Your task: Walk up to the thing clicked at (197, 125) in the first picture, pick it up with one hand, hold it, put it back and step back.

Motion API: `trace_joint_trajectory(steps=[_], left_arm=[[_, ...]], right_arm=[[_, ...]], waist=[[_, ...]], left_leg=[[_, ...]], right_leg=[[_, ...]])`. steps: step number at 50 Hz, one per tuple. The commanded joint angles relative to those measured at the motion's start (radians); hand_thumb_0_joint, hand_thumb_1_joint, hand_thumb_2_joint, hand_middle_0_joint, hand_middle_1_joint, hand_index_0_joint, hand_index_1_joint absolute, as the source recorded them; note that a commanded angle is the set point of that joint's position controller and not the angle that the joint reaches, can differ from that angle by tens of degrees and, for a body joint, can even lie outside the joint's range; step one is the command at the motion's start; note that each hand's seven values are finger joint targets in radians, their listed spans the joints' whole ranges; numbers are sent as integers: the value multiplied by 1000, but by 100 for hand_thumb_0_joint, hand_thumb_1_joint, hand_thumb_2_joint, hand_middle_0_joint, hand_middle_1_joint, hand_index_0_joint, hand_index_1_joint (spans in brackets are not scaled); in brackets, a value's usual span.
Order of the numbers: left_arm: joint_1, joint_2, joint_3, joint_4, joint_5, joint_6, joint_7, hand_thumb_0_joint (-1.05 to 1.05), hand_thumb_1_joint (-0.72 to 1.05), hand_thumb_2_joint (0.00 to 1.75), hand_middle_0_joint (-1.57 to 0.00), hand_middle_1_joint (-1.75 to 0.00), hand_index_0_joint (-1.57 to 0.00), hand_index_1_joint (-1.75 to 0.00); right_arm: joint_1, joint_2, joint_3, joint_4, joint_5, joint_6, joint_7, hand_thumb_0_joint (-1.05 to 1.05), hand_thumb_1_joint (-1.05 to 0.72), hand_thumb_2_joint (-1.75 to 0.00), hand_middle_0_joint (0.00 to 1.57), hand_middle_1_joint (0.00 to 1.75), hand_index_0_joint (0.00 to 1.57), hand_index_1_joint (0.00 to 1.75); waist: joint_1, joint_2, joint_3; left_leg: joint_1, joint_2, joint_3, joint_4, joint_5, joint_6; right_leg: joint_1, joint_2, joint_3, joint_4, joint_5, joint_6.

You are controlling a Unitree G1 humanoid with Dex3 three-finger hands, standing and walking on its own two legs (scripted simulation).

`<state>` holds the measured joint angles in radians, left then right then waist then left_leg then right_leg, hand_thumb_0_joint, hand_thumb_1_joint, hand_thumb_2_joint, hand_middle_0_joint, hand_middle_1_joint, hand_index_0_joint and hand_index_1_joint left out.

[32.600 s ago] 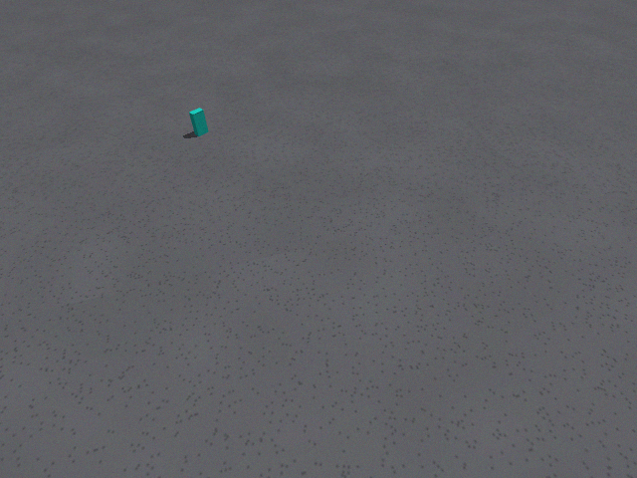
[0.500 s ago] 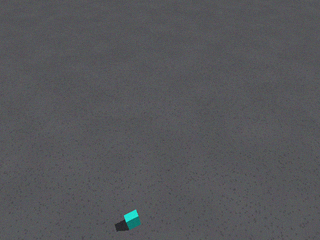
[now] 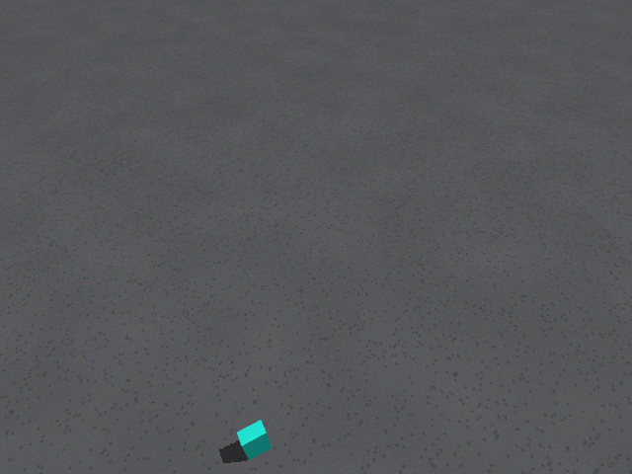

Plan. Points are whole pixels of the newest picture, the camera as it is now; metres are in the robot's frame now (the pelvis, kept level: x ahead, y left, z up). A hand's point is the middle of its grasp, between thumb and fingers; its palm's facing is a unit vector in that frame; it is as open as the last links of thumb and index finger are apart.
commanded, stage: stand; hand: left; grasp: from the side
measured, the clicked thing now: (255, 440) +0.38 +0.21 -0.71
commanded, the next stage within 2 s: step back in 0.74 s
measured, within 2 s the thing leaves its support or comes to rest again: neither
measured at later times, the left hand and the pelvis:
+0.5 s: hand out of the picture +0.09 +0.25 -0.16, palm faces -0.03 -0.94 -0.34, open 7.4 cm; pelvis +0.01 +0.00 +0.00, yaw +0 degrees
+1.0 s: hand out of the picture +0.10 +0.29 -0.17, palm faces -0.05 -0.93 -0.38, open 7.4 cm; pelvis -0.02 +0.03 -0.02, yaw -1 degrees
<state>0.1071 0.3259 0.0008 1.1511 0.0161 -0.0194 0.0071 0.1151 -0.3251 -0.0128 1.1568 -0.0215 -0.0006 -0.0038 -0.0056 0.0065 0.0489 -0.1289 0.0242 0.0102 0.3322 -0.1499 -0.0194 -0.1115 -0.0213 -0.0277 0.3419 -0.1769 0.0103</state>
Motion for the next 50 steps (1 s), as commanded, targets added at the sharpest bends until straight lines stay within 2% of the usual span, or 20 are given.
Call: trace_joint_trajectory(steps=[1,6,9,17,23,34,36,37,39,40,41,42,43,44,45,46,47,48,49,50], left_arm=[[-28,208,39,-46,1,-14,12,0,90,90,-20,-30,-20,-30],[-31,209,40,-51,0,-17,10,0,90,90,-20,-30,-20,-30],[-35,210,41,-55,-1,-18,10,0,90,90,-20,-30,-20,-30],[-37,217,42,-58,-5,-16,10,0,90,90,-20,-30,-20,-30],[-28,216,41,-52,-3,-12,9,0,90,90,-20,-30,-20,-30],[-34,217,40,-61,-5,-15,9,0,90,90,-20,-30,-20,-30],[-33,220,41,-66,-5,-17,8,0,90,90,-20,-30,-20,-30],[-30,294,92,-86,-23,-4,11,0,90,90,-20,-30,-20,-30],[-5,291,98,-108,-27,3,17,0,90,90,-20,-30,-20,-30],[-9,299,104,-125,-26,5,17,0,90,90,-20,-30,-20,-30],[-18,309,108,-145,-22,7,18,0,90,90,-20,-30,-20,-30],[-45,316,114,-164,-18,11,17,0,90,90,-20,-30,-20,-30],[-76,325,116,-194,-10,13,19,0,90,90,-20,-30,-20,-30],[-96,329,118,-219,0,15,20,0,90,90,-20,-30,-20,-30],[-107,330,120,-242,10,18,19,0,90,90,-20,-30,-20,-30],[-133,327,121,-263,13,21,19,0,90,90,-20,-30,-20,-30],[-143,307,116,-269,10,25,19,0,90,90,-20,-30,-20,-30],[-150,298,110,-281,9,31,19,0,90,90,-20,-30,-20,-30],[-133,280,103,-288,4,39,19,0,90,90,-20,-30,-20,-30],[-125,240,95,-301,-12,47,18,0,90,90,-20,-30,-20,-30]], right_arm=[[-28,-205,-34,-54,5,-21,-8,0,-90,-90,20,30,20,30],[-35,-205,-34,-55,4,-24,-6,0,-90,-90,20,30,20,30],[-37,-209,-34,-55,6,-26,-8,0,-90,-90,20,30,20,30],[-36,-217,-33,-51,5,-27,-11,0,-90,-90,20,30,20,30],[-42,-213,-31,-51,6,-24,-10,0,-90,-90,20,30,20,30],[-48,-211,-30,-57,8,-27,-8,0,-90,-90,20,30,20,30],[-42,-216,-31,-57,7,-27,-8,0,-90,-90,20,30,20,30],[-78,-272,-52,-84,12,-8,-4,0,-90,-90,20,30,20,30],[-58,-241,-53,-108,22,3,-4,0,-90,-90,20,30,20,30],[-43,-236,-55,-117,25,8,-4,0,-90,-90,20,30,20,30],[-29,-232,-58,-127,23,14,-2,0,-90,-90,20,30,20,30],[-16,-222,-62,-131,22,22,0,0,-90,-90,20,30,20,30],[10,-225,-68,-138,18,29,2,0,-90,-90,20,30,20,30],[25,-230,-75,-148,15,36,4,0,-90,-90,20,30,20,30],[47,-227,-76,-160,12,42,8,0,-90,-90,20,30,20,30],[75,-227,-78,-172,16,43,12,0,-90,-90,20,30,20,30],[84,-224,-79,-175,19,39,12,0,-90,-90,20,30,20,30],[92,-233,-83,-181,18,33,11,0,-90,-90,20,30,20,30],[86,-242,-84,-193,15,24,6,0,-90,-90,20,30,20,30],[65,-284,-93,-203,2,16,-1,0,-90,-90,20,30,20,30]], waist=[[4,-7,-29],[7,-4,-43],[5,10,-67],[4,7,-98],[5,8,-53],[4,-4,-69],[2,-7,-89],[6,-18,28],[4,-44,3],[-2,-64,-27],[-5,-89,-48],[-12,-117,-60],[-16,-154,-82],[-16,-174,-95],[-20,-191,-101],[-37,-209,-115],[-42,-193,-127],[-47,-181,-134],[-45,-105,-129],[-33,57,-130]], left_leg=[[0,95,-91,-65,16,29],[-6,95,-88,-67,26,26],[21,101,-87,-61,72,29],[58,109,-77,-51,147,29],[28,106,-82,-72,78,25],[55,113,-81,-68,125,25],[59,112,-74,-56,140,28],[-35,88,-83,48,245,55],[-37,58,-45,134,215,54],[-41,34,-33,191,180,49],[-52,7,-21,242,123,47],[-68,-29,-8,309,-7,40],[-69,-50,-5,386,-178,42],[-79,-62,-18,479,-307,49],[-90,-59,-37,514,-353,60],[-90,-40,-59,502,-343,67],[-98,-35,-55,446,-295,68],[-83,-29,-47,364,-184,69],[-88,13,-63,198,105,69],[-69,121,-196,100,372,87]], right_leg=[[-23,-110,105,-87,-2,-21],[-6,-109,103,-85,10,-22],[12,-115,104,-75,88,-24],[26,-116,100,-57,174,-23],[0,-108,95,-72,93,-22],[2,-110,97,-68,130,-24],[20,-115,103,-66,166,-24],[-61,-98,114,7,308,-32],[-69,-123,130,16,356,-70],[-60,-150,154,9,379,-100],[-75,-183,195,-3,369,-134],[-88,-223,225,-15,354,-173],[-113,-274,267,-16,346,-213],[-141,-307,288,-3,343,-248],[-160,-318,281,22,342,-259],[-157,-308,254,55,356,-244],[-128,-272,209,105,375,-219],[-127,-238,182,165,376,-185],[-99,-170,132,245,321,-129],[-143,-52,72,385,201,-74]])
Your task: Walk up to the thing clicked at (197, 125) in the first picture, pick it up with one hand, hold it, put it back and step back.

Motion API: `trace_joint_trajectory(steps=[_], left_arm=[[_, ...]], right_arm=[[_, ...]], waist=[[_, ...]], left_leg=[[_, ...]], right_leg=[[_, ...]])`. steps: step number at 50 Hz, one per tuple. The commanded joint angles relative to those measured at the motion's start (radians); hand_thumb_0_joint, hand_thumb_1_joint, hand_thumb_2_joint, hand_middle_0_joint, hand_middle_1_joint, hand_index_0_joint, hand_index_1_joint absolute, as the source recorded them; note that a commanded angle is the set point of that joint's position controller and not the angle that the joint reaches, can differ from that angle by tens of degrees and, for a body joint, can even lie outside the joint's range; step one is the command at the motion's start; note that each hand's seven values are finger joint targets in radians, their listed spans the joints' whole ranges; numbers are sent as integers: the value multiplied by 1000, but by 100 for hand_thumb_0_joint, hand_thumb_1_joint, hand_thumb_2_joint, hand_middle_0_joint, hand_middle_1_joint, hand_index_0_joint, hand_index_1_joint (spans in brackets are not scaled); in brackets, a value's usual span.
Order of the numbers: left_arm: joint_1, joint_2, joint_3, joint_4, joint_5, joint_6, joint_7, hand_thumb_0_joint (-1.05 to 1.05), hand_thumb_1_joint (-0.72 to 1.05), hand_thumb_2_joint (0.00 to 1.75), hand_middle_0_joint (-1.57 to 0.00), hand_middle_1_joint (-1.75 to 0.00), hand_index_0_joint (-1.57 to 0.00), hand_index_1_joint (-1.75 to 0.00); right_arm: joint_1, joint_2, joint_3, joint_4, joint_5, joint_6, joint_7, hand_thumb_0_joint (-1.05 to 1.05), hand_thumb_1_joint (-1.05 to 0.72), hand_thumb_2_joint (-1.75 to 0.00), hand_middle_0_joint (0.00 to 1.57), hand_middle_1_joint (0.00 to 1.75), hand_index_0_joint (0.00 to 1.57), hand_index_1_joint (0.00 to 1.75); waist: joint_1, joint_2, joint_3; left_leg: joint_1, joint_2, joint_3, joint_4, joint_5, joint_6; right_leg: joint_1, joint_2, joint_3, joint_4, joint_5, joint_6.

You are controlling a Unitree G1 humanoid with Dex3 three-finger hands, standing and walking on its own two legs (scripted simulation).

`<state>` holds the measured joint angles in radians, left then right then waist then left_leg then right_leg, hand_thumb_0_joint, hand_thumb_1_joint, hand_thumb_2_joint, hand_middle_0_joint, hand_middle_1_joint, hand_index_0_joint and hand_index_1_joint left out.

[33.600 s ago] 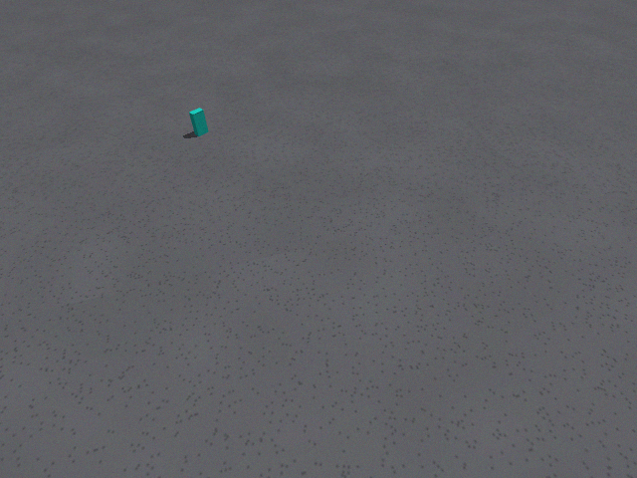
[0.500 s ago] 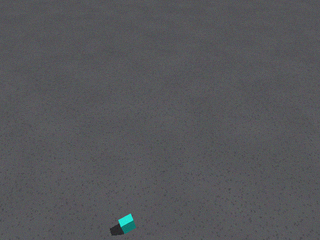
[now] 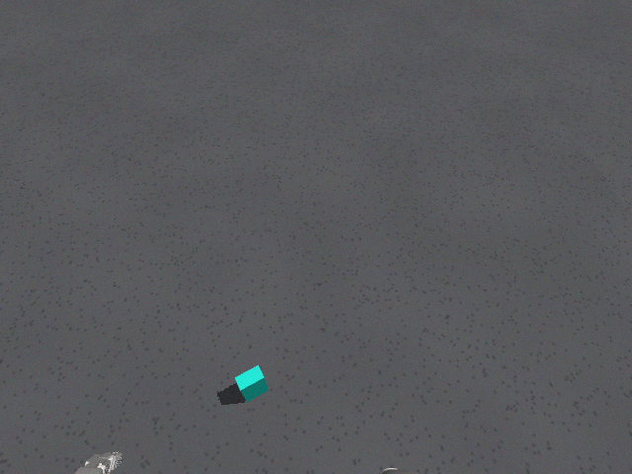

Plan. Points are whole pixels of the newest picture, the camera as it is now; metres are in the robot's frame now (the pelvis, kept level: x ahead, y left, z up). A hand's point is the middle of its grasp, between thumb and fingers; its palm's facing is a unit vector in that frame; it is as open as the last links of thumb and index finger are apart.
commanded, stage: step back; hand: left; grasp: from the side
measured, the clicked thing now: (252, 384) +0.40 +0.19 -0.69
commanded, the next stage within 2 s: none
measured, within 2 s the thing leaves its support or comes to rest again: neither
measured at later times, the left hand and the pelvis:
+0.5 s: hand out of the picture +0.04 +0.26 -0.15, palm faces -0.09 -0.91 -0.39, open 7.4 cm; pelvis -0.08 +0.01 -0.01, yaw -3 degrees
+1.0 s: hand out of the picture -0.11 +0.29 -0.15, palm faces +0.00 -0.94 -0.34, open 7.4 cm; pelvis -0.22 +0.03 +0.01, yaw -1 degrees
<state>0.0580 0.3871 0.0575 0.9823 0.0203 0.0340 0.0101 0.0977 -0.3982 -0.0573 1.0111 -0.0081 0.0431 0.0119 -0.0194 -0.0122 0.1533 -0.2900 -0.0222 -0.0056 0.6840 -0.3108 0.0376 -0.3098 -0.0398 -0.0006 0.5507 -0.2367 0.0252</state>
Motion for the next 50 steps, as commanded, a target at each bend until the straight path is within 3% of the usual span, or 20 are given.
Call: trace_joint_trajectory(steps=[1,2,3,5,9,14,19,21,22,23,24,25,29,36,39,41,42,43,46,50], left_arm=[[-73,148,35,-146,-23,1,20,0,90,90,-20,-30,-20,-30],[-33,142,36,-135,-17,14,27,0,90,90,-20,-30,-20,-30],[13,137,28,-137,-13,18,30,0,90,90,-20,-30,-20,-30],[0,159,36,-127,-12,19,38,0,90,90,-20,-30,-20,-30],[46,173,42,-135,-12,16,30,0,90,90,-20,-30,-20,-30],[10,167,50,-178,-5,2,23,0,90,90,-20,-30,-20,-30],[100,153,61,-156,6,-11,13,0,90,90,-20,-30,-20,-30],[146,161,67,-138,12,-20,13,0,90,90,-20,-30,-20,-30],[140,211,79,-151,21,-27,13,0,90,90,-20,-30,-20,-30],[102,265,90,-170,9,-23,9,0,90,90,-20,-30,-20,-30],[39,312,96,-206,15,-26,9,0,90,90,-20,-30,-20,-30],[30,278,93,-225,13,-29,10,0,90,90,-20,-30,-20,-30],[1,192,81,-250,9,-25,20,0,90,90,-20,-30,-20,-30],[72,202,78,-279,16,-1,19,0,90,90,-20,-30,-20,-30],[47,213,69,-290,-1,22,6,0,90,90,-20,-30,-20,-30],[75,145,55,-300,-7,21,4,0,90,90,-20,-30,-20,-30],[-12,193,84,-306,9,17,21,0,90,90,-20,-30,-20,-30],[-26,214,86,-298,16,17,22,0,90,90,-20,-30,-20,-30],[129,186,86,-233,-14,19,10,0,90,90,-20,-30,-20,-30],[117,163,85,-248,-1,14,8,0,90,90,-20,-30,-20,-30]], right_arm=[[89,-268,-64,-65,-19,-34,-22,0,-90,-90,20,30,20,30],[103,-265,-66,-67,-31,-36,-27,0,-90,-90,20,30,20,30],[95,-269,-67,-84,-24,-37,-32,0,-90,-90,20,30,20,30],[33,-268,-74,-119,-23,-33,-42,0,-90,-90,20,30,20,30],[18,-204,-57,-153,-20,-41,-59,0,-90,-90,20,30,20,30],[94,-209,-67,-159,-11,-35,-63,0,-90,-90,20,30,20,30],[30,-228,-65,-189,-9,-30,-48,0,-90,-90,20,30,20,30],[-8,-211,-55,-194,1,-26,-42,0,-90,-90,20,30,20,30],[-1,-192,-50,-202,9,-26,-40,0,-90,-90,20,30,20,30],[-19,-162,-43,-207,10,-24,-38,0,-90,-90,20,30,20,30],[-1,-163,-49,-196,3,-13,-47,0,-90,-90,20,30,20,30],[31,-193,-55,-182,0,-10,-45,0,-90,-90,20,30,20,30],[93,-174,-37,-153,11,-14,-39,0,-90,-90,20,30,20,30],[119,-156,-30,-187,-1,-32,-47,0,-90,-90,20,30,20,30],[184,-160,-50,-154,-19,-40,-42,0,-90,-90,20,30,20,30],[119,-315,-84,-183,-47,-40,-34,0,-90,-90,20,30,20,30],[87,-368,-91,-205,-35,-40,-31,0,-90,-90,20,30,20,30],[29,-347,-91,-217,-35,-49,-39,0,-90,-90,20,30,20,30],[-68,-215,-49,-239,-37,-53,-45,0,-90,-90,20,30,20,30],[61,-200,-54,-221,-22,-51,-46,0,-90,-90,20,30,20,30]], waist=[[-22,210,-219],[-4,154,-219],[3,146,-229],[-1,201,-223],[21,161,-234],[-31,119,-198],[12,124,-233],[41,62,-238],[31,-51,-247],[45,-184,-189],[50,-288,-145],[34,-211,-113],[19,-87,-148],[46,-201,-266],[1,-141,-248],[11,234,-205],[-49,268,-151],[-29,229,-115],[83,122,-127],[16,157,-154]], left_leg=[[214,260,-333,-290,772,65],[253,295,-347,-268,824,97],[291,297,-308,-222,969,86],[222,320,-340,-280,764,107],[326,234,-211,-189,796,106],[321,250,-221,-183,716,146],[188,257,-225,-147,492,153],[61,211,-192,-97,335,99],[-53,137,-144,-15,203,52],[-121,-31,-48,146,-21,-11],[-91,-78,-64,374,-321,-34],[-79,-61,-127,468,-323,-42],[-134,-120,-146,517,-204,-52],[-99,0,-54,-22,-187,-53],[110,-10,-9,-314,147,-29],[209,331,-479,-391,233,100],[-26,452,-570,-416,244,255],[-100,455,-559,-413,250,274],[61,233,-194,-294,468,146],[237,221,-200,-230,536,155]], right_leg=[[-117,106,53,298,-104,-62],[-172,135,137,391,-351,-63],[-204,137,154,447,-372,-66],[-183,139,219,526,-350,-63],[-225,131,179,562,-233,-40],[-169,100,132,352,-235,-14],[36,63,54,48,-129,-48],[167,47,92,-90,92,-77],[226,-60,246,-91,229,-127],[145,-200,427,-163,267,-258],[-4,-355,576,-222,298,-370],[-43,-346,576,-215,304,-374],[66,-169,283,-136,399,-251],[331,-175,249,-31,447,-228],[153,-107,196,56,285,-145],[-225,129,79,301,-272,-47],[-142,139,158,500,-421,-19],[-113,115,212,640,-377,-27],[-205,166,219,733,-222,-42],[-246,158,189,633,-224,5]])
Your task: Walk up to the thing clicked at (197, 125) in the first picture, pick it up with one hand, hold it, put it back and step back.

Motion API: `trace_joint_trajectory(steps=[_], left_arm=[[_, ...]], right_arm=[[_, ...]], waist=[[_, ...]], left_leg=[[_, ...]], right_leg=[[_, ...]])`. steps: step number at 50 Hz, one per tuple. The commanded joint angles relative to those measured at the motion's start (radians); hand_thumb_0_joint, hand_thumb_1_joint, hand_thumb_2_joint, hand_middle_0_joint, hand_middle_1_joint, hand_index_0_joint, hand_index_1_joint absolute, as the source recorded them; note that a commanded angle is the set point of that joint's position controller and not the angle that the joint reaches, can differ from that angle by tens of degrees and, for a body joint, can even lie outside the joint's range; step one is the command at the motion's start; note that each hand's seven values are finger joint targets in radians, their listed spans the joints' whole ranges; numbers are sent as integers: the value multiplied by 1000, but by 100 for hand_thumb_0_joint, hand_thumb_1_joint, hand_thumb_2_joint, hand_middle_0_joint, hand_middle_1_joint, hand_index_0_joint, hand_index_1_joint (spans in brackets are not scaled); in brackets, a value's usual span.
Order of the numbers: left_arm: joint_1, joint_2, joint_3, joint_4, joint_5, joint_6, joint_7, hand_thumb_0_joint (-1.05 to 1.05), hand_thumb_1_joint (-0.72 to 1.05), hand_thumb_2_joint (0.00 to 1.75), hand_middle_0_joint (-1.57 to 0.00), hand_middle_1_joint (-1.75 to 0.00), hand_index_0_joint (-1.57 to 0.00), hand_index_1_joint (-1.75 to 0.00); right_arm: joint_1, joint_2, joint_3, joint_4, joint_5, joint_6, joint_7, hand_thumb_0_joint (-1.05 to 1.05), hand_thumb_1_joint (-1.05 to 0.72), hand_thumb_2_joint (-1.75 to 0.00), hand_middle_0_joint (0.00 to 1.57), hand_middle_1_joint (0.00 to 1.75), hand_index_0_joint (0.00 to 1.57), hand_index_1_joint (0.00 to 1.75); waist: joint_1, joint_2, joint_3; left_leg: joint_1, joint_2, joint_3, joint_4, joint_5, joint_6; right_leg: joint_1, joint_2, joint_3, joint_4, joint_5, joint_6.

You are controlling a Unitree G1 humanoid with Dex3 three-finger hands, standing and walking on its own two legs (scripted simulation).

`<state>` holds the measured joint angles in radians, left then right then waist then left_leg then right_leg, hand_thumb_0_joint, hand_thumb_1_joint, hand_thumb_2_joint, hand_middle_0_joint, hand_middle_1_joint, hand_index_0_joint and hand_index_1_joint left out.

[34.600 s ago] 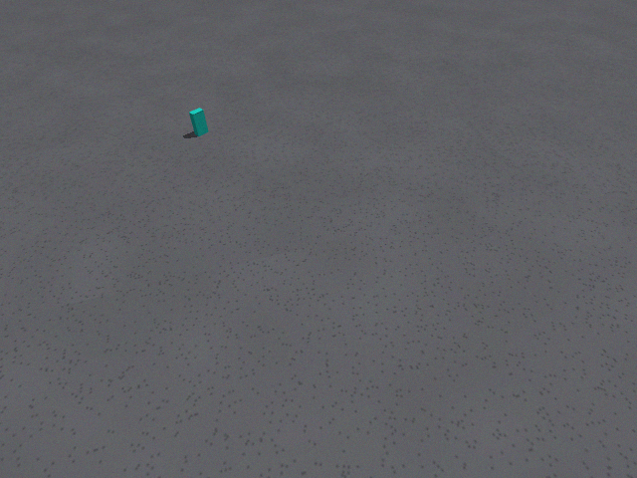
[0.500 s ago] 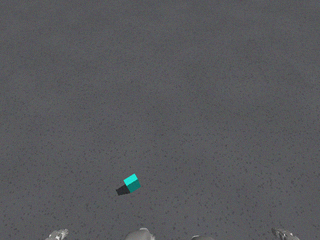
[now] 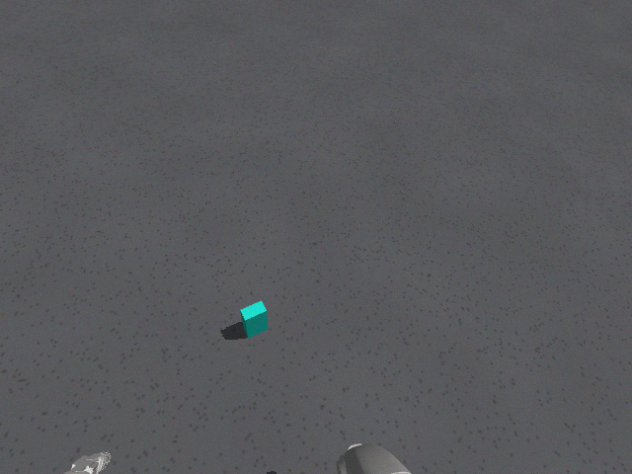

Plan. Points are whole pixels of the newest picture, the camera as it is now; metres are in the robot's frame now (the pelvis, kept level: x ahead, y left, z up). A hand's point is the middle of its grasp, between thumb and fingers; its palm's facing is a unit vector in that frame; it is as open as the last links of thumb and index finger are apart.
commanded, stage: step back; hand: left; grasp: from the side
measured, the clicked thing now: (254, 320) +0.62 +0.17 -0.70
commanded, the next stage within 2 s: none
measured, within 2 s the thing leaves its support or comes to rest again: neither
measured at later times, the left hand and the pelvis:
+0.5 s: hand out of the picture -0.04 +0.22 -0.14, palm faces -0.01 -0.90 -0.43, open 7.4 cm; pelvis -0.17 -0.04 -0.01, yaw +0 degrees
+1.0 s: hand out of the picture -0.29 +0.19 -0.17, palm faces -0.05 -0.91 -0.40, open 7.4 cm; pelvis -0.36 -0.08 -0.02, yaw -2 degrees
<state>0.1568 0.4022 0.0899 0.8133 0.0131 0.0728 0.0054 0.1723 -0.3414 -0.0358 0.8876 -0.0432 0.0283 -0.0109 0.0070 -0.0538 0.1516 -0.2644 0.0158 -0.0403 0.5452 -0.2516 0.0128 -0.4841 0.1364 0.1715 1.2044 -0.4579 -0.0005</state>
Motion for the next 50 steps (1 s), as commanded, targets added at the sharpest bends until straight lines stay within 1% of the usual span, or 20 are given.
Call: trace_joint_trajectory(steps=[1,4,9,10,11,12,13,17,23,28,30,31,32,35,43,46,47,48,49,50], left_arm=[[16,149,50,-85,8,-27,13,0,90,90,-20,-30,-20,-30],[20,150,42,-86,7,-33,12,0,90,90,-20,-30,-20,-30],[168,138,48,1,15,-45,-1,0,90,90,-20,-30,-20,-30],[177,164,55,10,26,-50,-1,0,90,90,-20,-30,-20,-30],[166,228,70,-4,38,-55,-3,0,90,90,-20,-30,-20,-30],[89,314,91,-40,29,-48,-7,0,90,90,-20,-30,-20,-30],[6,370,98,-82,37,-50,-1,0,90,90,-20,-30,-20,-30],[-104,204,64,-109,30,-53,12,0,90,90,-20,-30,-20,-30],[26,182,60,-118,35,-41,29,0,90,90,-20,-30,-20,-30],[-32,197,38,-143,11,-14,16,0,90,90,-20,-30,-20,-30],[-34,132,23,-159,3,-13,12,0,90,90,-20,-30,-20,-30],[-97,179,47,-160,11,-13,27,0,90,90,-20,-30,-20,-30],[-104,205,56,-147,18,-10,27,0,90,90,-20,-30,-20,-30],[10,179,51,-78,-5,-6,17,0,90,90,-20,-30,-20,-30],[25,154,24,-52,6,-54,12,0,90,90,-20,-30,-20,-30],[156,153,31,47,14,-70,9,0,90,90,-20,-30,-20,-30],[171,185,41,66,26,-76,10,0,90,90,-20,-30,-20,-30],[168,260,61,53,42,-79,12,0,90,90,-20,-30,-20,-30],[75,368,82,9,41,-73,11,0,90,90,-20,-30,-20,-30],[-13,380,81,-14,38,-75,15,0,90,90,-20,-30,-20,-30]], right_arm=[[5,-264,-78,-104,17,-35,-25,0,-90,-90,20,30,20,30],[10,-290,-89,-118,15,-30,-28,0,-90,-90,20,30,20,30],[-69,-317,-94,-151,22,-3,-18,0,-90,-90,20,30,20,30],[-77,-290,-86,-153,31,1,-16,0,-90,-90,20,30,20,30],[-76,-259,-77,-165,37,3,-14,0,-90,-90,20,30,20,30],[-100,-211,-68,-179,41,2,-26,0,-90,-90,20,30,20,30],[-93,-255,-87,-164,33,7,-40,0,-90,-90,20,30,20,30],[19,-238,-67,-88,48,-3,-29,0,-90,-90,20,30,20,30],[3,-207,-52,-113,29,-24,-37,0,-90,-90,20,30,20,30],[138,-223,-72,-49,18,-25,-27,0,-90,-90,20,30,20,30],[93,-358,-101,-73,-5,-23,-22,0,-90,-90,20,30,20,30],[43,-431,-110,-100,-9,-21,-15,0,-90,-90,20,30,20,30],[-10,-406,-112,-112,-8,-31,-23,0,-90,-90,20,30,20,30],[-103,-284,-72,-129,-11,-33,-31,0,-90,-90,20,30,20,30],[9,-282,-80,-110,1,-6,-15,0,-90,-90,20,30,20,30],[-38,-312,-85,-112,10,20,-4,0,-90,-90,20,30,20,30],[-38,-278,-74,-114,12,24,-1,0,-90,-90,20,30,20,30],[-53,-211,-55,-138,19,20,-1,0,-90,-90,20,30,20,30],[-121,-225,-65,-159,18,19,-16,0,-90,-90,20,30,20,30],[-111,-272,-87,-131,16,20,-22,0,-90,-90,20,30,20,30]], waist=[[-25,213,-162],[-40,230,-202],[23,253,-253],[28,209,-251],[23,32,-226],[42,-201,-163],[52,-267,-113],[-34,-102,-110],[55,-141,-192],[-11,-79,-242],[-4,264,-206],[-50,298,-177],[-37,273,-141],[51,139,-131],[-40,265,-251],[14,255,-280],[20,172,-270],[29,-69,-209],[67,-167,-146],[49,-176,-54]], left_leg=[[246,205,-177,-84,489,205],[266,249,-187,-64,463,244],[74,200,-136,27,295,162],[-24,160,-127,57,200,106],[-181,54,-90,175,19,48],[-251,-117,-18,379,-307,-4],[-184,-87,-86,592,-386,-22],[-226,-152,-117,661,-200,-20],[-248,-83,-37,351,-304,-41],[48,-52,26,-125,57,10],[132,274,-419,-206,198,155],[-77,399,-526,-236,230,289],[-155,417,-544,-247,231,311],[-79,211,-195,-156,343,193],[232,199,-145,-45,275,211],[86,171,-109,16,131,157],[-38,127,-82,102,28,116],[-282,0,-31,255,-194,44],[-254,-67,-91,396,-332,-14],[-183,-30,-155,516,-311,-24]], right_leg=[[-65,-30,9,-68,-30,40],[6,-83,-35,-262,-73,47],[310,-109,-161,-771,188,-7],[365,-124,-117,-784,252,-29],[382,-257,122,-798,249,-81],[226,-436,302,-889,207,-213],[20,-562,443,-945,184,-317],[162,-315,39,-783,460,-162],[469,-377,58,-690,690,-221],[311,-322,12,-572,506,-129],[-20,-102,-131,-322,-24,-28],[46,-69,-59,-117,-212,-6],[84,-83,15,24,-184,-10],[11,-22,38,134,-36,-13],[97,-125,-125,-496,-63,34],[326,-96,-194,-835,131,-8],[392,-132,-95,-841,151,-31],[392,-303,209,-863,56,-83],[105,-513,406,-941,-93,-235],[-75,-568,483,-989,-180,-280]])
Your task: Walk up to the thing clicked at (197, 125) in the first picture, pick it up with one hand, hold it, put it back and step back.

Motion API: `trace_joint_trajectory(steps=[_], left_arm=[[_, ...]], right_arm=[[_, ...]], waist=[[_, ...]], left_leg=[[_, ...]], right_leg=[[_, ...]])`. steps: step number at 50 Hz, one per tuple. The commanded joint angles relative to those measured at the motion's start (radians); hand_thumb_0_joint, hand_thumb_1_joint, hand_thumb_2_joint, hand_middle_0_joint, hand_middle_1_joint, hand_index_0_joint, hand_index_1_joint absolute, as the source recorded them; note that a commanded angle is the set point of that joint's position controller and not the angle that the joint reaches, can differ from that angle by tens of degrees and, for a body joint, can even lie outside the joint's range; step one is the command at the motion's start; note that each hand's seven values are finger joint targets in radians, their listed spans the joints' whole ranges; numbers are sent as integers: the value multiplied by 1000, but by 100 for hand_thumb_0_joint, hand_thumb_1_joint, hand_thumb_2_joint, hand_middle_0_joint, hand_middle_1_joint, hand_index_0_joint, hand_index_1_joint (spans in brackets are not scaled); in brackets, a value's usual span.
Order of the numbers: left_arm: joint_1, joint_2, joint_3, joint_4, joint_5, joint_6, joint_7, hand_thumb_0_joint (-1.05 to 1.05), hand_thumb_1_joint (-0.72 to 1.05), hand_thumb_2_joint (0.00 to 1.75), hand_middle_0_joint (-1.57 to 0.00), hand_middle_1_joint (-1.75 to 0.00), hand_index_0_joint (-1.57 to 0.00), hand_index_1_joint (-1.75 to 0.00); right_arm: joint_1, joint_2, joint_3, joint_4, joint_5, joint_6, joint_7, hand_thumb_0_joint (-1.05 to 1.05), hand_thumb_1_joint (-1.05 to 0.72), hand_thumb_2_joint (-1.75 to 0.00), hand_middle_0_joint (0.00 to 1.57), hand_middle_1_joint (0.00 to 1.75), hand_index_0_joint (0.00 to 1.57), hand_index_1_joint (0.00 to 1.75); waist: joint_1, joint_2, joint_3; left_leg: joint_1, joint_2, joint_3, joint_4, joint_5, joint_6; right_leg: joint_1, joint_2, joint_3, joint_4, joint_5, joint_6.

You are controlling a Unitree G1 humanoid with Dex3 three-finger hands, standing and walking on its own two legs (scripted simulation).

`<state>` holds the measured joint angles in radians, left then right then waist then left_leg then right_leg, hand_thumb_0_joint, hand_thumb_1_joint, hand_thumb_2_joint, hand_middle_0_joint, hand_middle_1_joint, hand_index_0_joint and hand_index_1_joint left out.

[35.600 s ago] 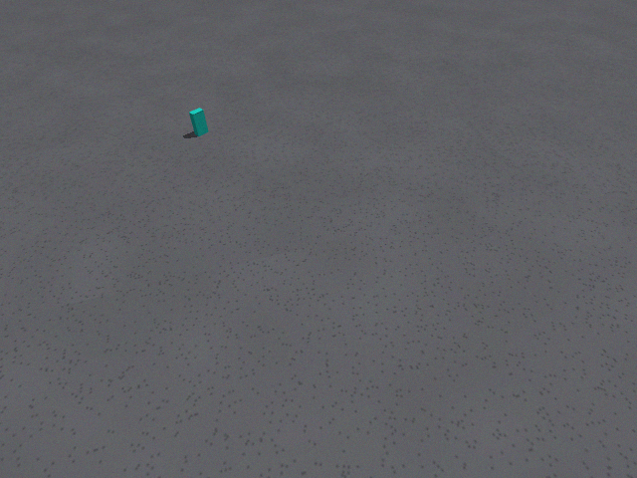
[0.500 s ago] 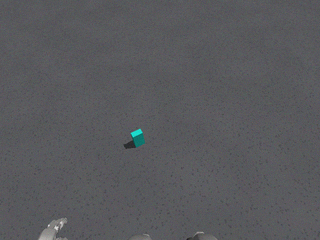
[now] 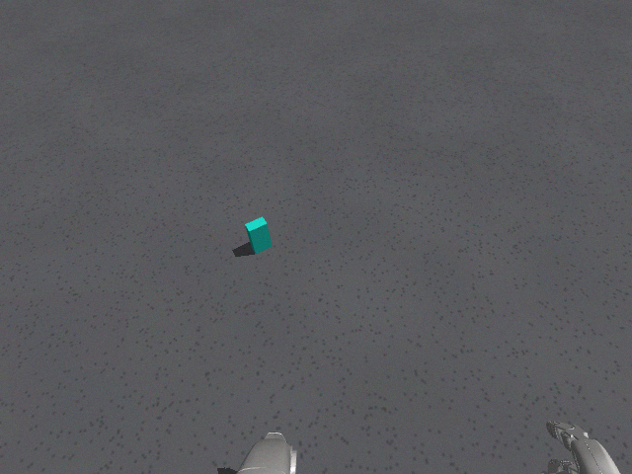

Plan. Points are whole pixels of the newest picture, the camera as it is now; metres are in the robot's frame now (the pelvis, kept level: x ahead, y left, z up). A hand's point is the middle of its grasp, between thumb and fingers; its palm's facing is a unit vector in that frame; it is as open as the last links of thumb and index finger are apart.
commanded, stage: step back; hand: left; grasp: from the side
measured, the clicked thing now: (259, 235) +0.97 +0.28 -0.68
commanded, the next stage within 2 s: stand in 1.10 s
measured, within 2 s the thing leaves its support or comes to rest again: neither
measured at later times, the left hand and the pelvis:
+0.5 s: hand out of the picture +0.00 +0.28 -0.13, palm faces +0.05 -0.92 -0.39, open 7.4 cm; pelvis -0.04 +0.00 +0.02, yaw +4 degrees
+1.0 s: hand out of the picture +0.07 +0.29 -0.14, palm faces +0.11 -0.92 -0.38, open 7.4 cm; pelvis +0.01 +0.01 +0.01, yaw +5 degrees
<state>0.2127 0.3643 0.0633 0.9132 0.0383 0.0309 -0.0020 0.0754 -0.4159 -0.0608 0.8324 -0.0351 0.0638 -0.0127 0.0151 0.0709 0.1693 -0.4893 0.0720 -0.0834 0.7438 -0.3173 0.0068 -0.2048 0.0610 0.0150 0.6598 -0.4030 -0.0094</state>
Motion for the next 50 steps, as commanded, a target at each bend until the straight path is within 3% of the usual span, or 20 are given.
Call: trace_joint_trajectory(steps=[1,4,9,13,15,16,17,21,25,28,29,30,31,32,33,36,44,47,49,50], left_arm=[[-115,370,95,-124,11,-39,23,0,90,90,-20,-30,-20,-30],[-104,256,77,-95,3,-53,28,0,90,90,-20,-30,-20,-30],[18,286,95,-72,16,-65,19,0,90,90,-20,-30,-20,-30],[-25,291,72,-76,3,-48,5,0,90,90,-20,-30,-20,-30],[5,207,40,-82,-3,-47,3,0,90,90,-20,-30,-20,-30],[-54,173,29,-96,-20,-53,3,0,90,90,-20,-30,-20,-30],[-120,265,61,-87,-8,-56,10,0,90,90,-20,-30,-20,-30],[-25,233,52,-45,-15,-74,-10,0,90,90,-20,-30,-20,-30],[-28,214,51,-36,-17,-80,-17,0,90,90,-20,-30,-20,-30],[68,206,59,20,-12,-94,-1,0,90,90,-20,-30,-20,-30],[97,215,65,35,-8,-99,9,0,90,90,-20,-30,-20,-30],[123,274,80,35,6,-108,19,0,90,90,-20,-30,-20,-30],[82,343,90,7,7,-111,23,0,90,90,-20,-30,-20,-30],[0,361,90,-16,3,-106,20,0,90,90,-20,-30,-20,-30],[-29,346,87,-24,0,-105,18,0,90,90,-20,-30,-20,-30],[-62,273,67,-25,-10,-114,21,0,90,90,-20,-30,-20,-30],[-74,252,44,-12,-33,-91,27,0,90,90,-20,-30,-20,-30],[-79,214,27,-32,-40,-73,30,0,90,90,-20,-30,-20,-30],[-73,203,22,-1,-54,-56,34,0,90,90,-20,-30,-20,-30],[-70,201,18,17,-48,-58,34,0,90,90,-20,-30,-20,-30]], right_arm=[[11,-217,-63,-54,11,-16,-12,0,-90,-90,20,30,20,30],[99,-144,-34,4,22,-34,-5,0,-90,-90,20,30,20,30],[47,-150,-31,0,2,-65,12,0,-90,-90,20,30,20,30],[123,-145,-50,59,0,-89,24,0,-90,-90,20,30,20,30],[200,-189,-73,85,-11,-99,20,0,-90,-90,20,30,20,30],[219,-283,-88,79,-11,-100,18,0,-90,-90,20,30,20,30],[218,-328,-95,75,-7,-99,23,0,-90,-90,20,30,20,30],[133,-203,-65,53,-10,-112,21,0,-90,-90,20,30,20,30],[128,-219,-72,44,-6,-103,25,0,-90,-90,20,30,20,30],[80,-179,-52,29,6,-80,26,0,-90,-90,20,30,20,30],[111,-112,-29,29,13,-76,23,0,-90,-90,20,30,20,30],[124,-57,-11,16,20,-78,20,0,-90,-90,20,30,20,30],[131,-72,-14,14,16,-71,11,0,-90,-90,20,30,20,30],[152,-156,-39,42,9,-65,3,0,-90,-90,20,30,20,30],[169,-181,-52,58,7,-68,1,0,-90,-90,20,30,20,30],[191,-154,-42,100,14,-71,11,0,-90,-90,20,30,20,30],[154,-103,-24,119,11,-81,2,0,-90,-90,20,30,20,30],[157,-174,-45,139,4,-86,-9,0,-90,-90,20,30,20,30],[41,-237,-42,112,18,-84,-6,0,-90,-90,20,30,20,30],[3,-213,-36,120,18,-80,-3,0,-90,-90,20,30,20,30]], waist=[[7,-242,-38],[-28,-177,-95],[69,-267,-137],[9,-231,-115],[-24,-45,-175],[-57,141,-159],[-81,64,-70],[-16,61,-56],[-32,135,-78],[33,67,-133],[48,-26,-164],[53,-203,-190],[44,-229,-167],[29,-164,-111],[12,-162,-59],[-4,-133,-90],[-10,-236,-195],[-13,-67,-264],[8,62,-262],[23,60,-240]], left_leg=[[58,-87,-131,353,-184,-10],[-18,-163,-88,326,-61,-15],[-61,-88,-10,22,-178,-36],[281,-112,87,-339,-98,5],[522,-1,-151,-416,-120,63],[495,209,-501,-531,-427,172],[303,281,-581,-573,-564,263],[340,127,-256,-485,-193,174],[237,123,-183,-456,-170,174],[103,61,-71,-257,-100,121],[46,25,-36,-134,-71,82],[-50,-84,18,84,-130,39],[-103,-128,-11,186,-266,10],[-34,-75,-54,234,-279,8],[-23,-51,-58,248,-262,10],[28,-47,-75,196,-142,7],[217,-66,118,-179,42,-2],[356,58,-27,-254,479,58],[224,211,-193,-295,374,192],[188,198,-166,-294,358,179]], right_leg=[[-363,-442,529,-426,-210,-238],[-90,-229,185,-267,171,-112],[130,-303,296,-300,-189,-177],[-85,-281,206,-245,-145,-148],[-282,-169,75,-6,-51,-65],[-444,-36,-62,174,-138,-10],[-405,-94,34,272,-176,-11],[-347,-109,11,198,-39,-16],[-174,-86,-35,42,-11,-4],[104,-33,-84,-194,140,-8],[206,-62,-12,-239,169,-7],[250,-238,274,-334,97,-55],[160,-423,521,-424,-97,-139],[5,-481,567,-435,-237,-220],[-54,-473,547,-426,-220,-247],[-38,-342,283,-368,43,-165],[25,-271,53,-109,735,-111],[-52,-184,5,34,544,-36],[-9,-80,-33,63,88,-12],[35,-85,-18,6,35,-17]])
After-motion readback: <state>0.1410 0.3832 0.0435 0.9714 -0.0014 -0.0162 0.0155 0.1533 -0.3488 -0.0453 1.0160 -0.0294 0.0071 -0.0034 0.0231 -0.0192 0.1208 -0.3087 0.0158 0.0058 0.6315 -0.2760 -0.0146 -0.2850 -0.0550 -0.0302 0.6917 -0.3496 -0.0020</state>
